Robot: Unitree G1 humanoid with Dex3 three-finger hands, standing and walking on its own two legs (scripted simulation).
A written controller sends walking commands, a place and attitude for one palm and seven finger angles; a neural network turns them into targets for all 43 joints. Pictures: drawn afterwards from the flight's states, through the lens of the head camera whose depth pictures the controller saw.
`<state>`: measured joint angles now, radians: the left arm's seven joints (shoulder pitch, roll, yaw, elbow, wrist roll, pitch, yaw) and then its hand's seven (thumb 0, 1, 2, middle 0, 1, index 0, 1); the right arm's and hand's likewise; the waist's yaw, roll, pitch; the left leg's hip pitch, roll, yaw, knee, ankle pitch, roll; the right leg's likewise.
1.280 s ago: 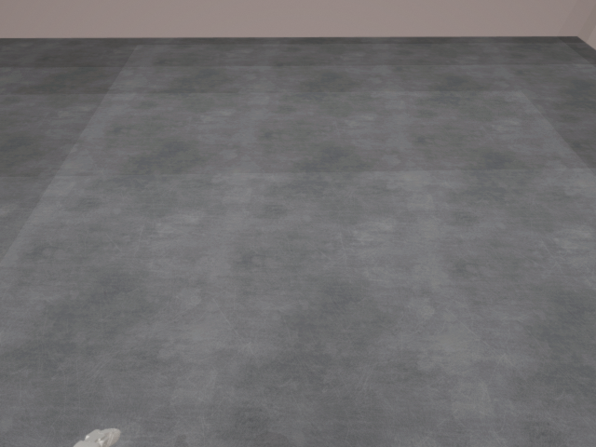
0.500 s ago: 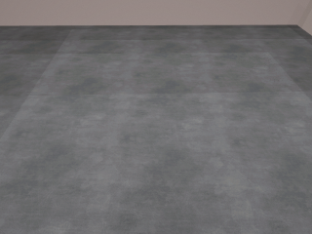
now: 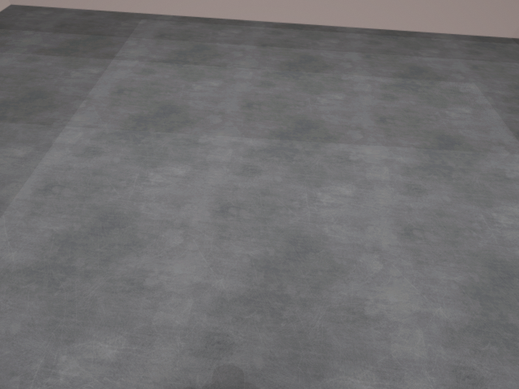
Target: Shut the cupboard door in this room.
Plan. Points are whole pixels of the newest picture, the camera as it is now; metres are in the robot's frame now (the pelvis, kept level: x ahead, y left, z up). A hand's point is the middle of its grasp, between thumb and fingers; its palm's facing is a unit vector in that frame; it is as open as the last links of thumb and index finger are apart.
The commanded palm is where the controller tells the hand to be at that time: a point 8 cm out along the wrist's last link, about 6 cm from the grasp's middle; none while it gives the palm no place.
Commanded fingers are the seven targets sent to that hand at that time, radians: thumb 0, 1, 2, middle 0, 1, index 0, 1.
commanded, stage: turn or walk to find it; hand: left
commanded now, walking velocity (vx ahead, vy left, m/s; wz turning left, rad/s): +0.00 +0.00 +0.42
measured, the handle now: out of the picture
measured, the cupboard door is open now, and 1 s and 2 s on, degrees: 97 97 97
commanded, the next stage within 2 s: none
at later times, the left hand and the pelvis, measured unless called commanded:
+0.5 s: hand out of the picture -0.03 +0.18 -0.15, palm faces +0.23 -0.93 -0.27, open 7.4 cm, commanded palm none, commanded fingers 0.00 0.90 0.90 -0.20 -0.30 -0.20 -0.30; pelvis -0.03 -0.03 +0.01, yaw +14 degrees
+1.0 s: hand out of the picture -0.07 +0.22 -0.15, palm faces +0.44 -0.86 -0.26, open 7.4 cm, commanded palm none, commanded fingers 0.00 0.90 0.90 -0.20 -0.30 -0.20 -0.30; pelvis -0.06 -0.01 +0.01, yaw +26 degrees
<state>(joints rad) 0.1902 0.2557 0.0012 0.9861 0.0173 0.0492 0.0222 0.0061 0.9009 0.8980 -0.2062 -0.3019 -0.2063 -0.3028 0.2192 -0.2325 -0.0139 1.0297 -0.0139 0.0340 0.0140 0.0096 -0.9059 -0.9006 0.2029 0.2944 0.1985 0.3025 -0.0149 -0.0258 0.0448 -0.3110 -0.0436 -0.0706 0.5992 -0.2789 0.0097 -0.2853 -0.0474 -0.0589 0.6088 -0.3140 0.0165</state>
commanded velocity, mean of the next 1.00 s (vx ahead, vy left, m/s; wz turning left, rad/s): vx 0.00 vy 0.00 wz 0.42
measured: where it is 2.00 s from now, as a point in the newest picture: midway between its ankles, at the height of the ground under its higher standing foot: outside the picture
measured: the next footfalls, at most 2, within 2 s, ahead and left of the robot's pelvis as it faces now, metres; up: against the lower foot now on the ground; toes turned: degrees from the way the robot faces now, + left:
right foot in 0.28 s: +0.00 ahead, -0.14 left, +0.00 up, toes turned +7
left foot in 0.62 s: -0.05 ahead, +0.11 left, +0.00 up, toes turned +22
